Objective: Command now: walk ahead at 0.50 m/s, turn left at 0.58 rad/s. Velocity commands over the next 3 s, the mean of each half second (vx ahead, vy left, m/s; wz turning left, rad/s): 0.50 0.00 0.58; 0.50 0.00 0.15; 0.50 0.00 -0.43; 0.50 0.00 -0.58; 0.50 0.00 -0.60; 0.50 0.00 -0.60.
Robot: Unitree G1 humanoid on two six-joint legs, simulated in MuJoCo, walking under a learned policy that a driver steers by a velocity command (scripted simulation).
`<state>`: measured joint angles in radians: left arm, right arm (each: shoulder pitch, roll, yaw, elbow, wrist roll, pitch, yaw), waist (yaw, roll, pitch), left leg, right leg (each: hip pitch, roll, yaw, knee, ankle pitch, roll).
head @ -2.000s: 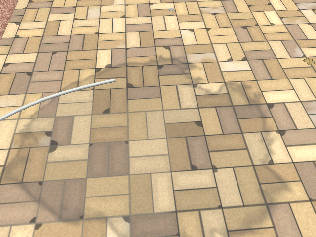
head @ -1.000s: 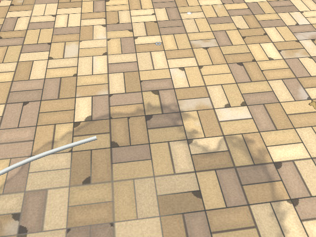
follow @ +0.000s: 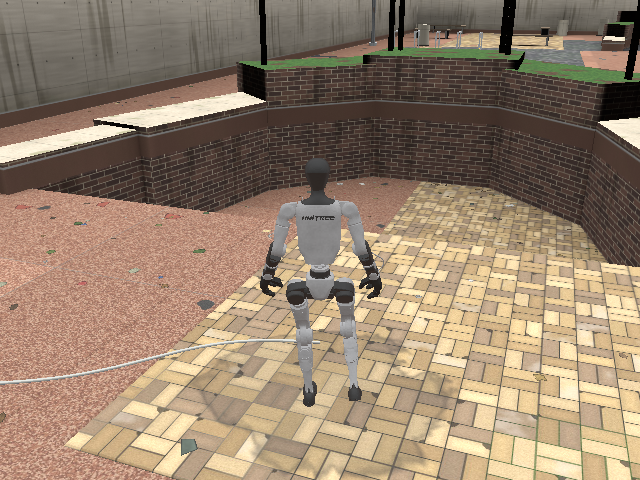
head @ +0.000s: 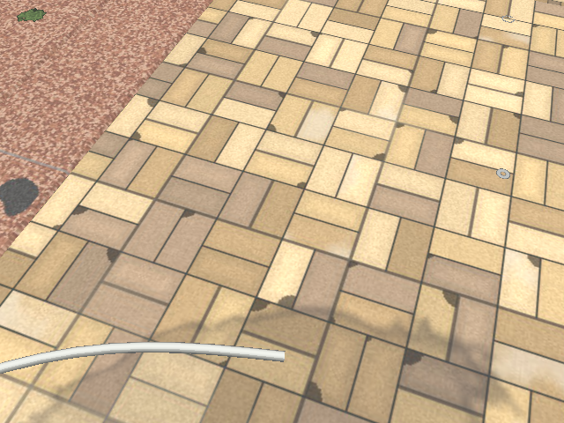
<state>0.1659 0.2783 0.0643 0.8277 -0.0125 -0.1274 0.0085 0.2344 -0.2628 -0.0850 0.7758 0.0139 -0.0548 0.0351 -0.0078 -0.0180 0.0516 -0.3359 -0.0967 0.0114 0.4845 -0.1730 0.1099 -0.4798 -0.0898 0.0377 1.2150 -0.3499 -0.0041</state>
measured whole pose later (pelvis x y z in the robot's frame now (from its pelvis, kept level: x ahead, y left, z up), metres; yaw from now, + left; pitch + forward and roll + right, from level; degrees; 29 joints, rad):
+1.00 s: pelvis +0.51 +0.11 +0.00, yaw +20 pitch +2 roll +0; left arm 0.30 0.30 0.05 0.86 -0.03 -0.07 -0.01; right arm 0.19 -0.25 -0.05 0.70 0.00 -0.08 0.02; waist 0.02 -0.04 0.02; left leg -0.33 -0.01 0.07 0.47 -0.18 0.05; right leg -0.46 -0.07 0.03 1.15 -0.37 -0.02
